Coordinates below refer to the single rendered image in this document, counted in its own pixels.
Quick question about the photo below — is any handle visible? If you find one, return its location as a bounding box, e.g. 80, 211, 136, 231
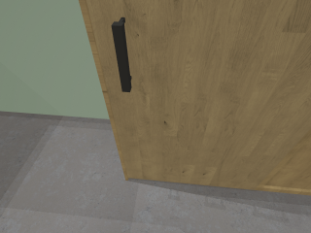
111, 17, 132, 92

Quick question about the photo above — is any wardrobe door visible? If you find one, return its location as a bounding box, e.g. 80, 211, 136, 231
259, 129, 311, 190
86, 0, 311, 190

